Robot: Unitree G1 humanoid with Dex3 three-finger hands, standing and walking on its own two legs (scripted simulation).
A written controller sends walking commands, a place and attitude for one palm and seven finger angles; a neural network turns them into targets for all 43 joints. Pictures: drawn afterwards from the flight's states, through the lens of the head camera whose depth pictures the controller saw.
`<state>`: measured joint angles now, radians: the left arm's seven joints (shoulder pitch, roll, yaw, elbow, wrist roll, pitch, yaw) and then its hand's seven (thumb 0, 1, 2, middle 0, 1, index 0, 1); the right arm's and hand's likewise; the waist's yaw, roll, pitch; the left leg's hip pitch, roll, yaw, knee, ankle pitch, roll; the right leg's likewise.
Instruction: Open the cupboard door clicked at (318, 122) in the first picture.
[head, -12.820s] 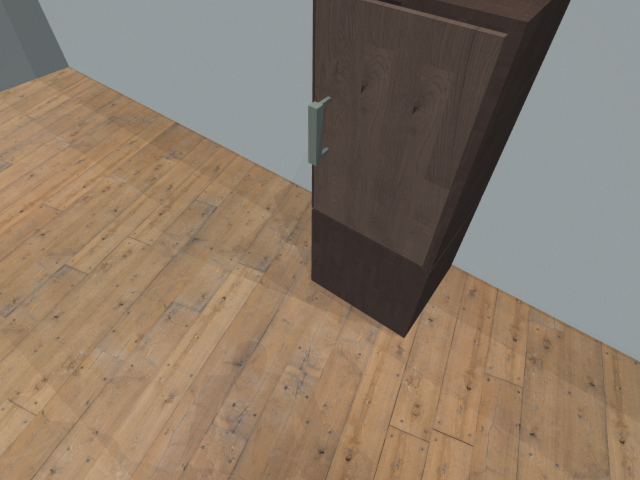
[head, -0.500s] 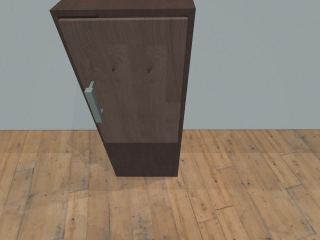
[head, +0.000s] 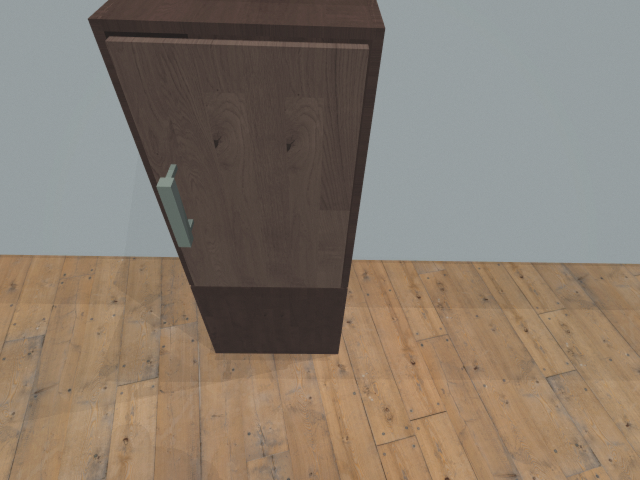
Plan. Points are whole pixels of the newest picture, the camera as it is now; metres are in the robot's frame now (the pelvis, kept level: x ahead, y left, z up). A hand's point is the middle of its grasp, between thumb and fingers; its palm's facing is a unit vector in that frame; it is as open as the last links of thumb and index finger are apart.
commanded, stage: look again from close up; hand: left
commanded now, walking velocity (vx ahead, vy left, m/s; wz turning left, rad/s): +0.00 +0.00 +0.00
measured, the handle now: (179, 206) +0.58 +0.29 -0.04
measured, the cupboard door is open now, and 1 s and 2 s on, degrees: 0 0 0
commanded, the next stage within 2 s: shuffle to correct the standing spot in 0.32 s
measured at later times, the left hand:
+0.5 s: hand out of the picture +0.04 +0.18 -0.17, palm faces +0.00 -0.98 -0.20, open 7.4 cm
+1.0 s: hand out of the picture +0.10 +0.23 -0.16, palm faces +0.01 -0.96 -0.27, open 7.4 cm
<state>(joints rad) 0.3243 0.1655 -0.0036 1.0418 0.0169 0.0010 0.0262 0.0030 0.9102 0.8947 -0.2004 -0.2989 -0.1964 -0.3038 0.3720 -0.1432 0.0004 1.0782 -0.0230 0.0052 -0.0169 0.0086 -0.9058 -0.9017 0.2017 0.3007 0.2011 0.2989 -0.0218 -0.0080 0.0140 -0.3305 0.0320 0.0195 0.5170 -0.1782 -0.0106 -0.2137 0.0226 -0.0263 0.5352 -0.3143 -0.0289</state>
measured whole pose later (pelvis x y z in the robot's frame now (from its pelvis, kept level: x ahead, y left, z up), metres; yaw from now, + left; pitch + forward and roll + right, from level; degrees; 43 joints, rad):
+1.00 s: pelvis +0.05 +0.03 +0.00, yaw +0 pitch +0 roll +2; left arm 0.21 0.20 0.02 1.00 0.02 0.03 0.04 0.00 0.91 0.89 -0.20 -0.30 -0.19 -0.30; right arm 0.21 -0.17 -0.02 1.01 -0.02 0.00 -0.03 0.01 -0.91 -0.90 0.20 0.30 0.20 0.30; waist 0.01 -0.01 0.06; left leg -0.24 -0.05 0.10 0.47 -0.24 0.06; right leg -0.30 -0.05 -0.04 0.71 -0.41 0.00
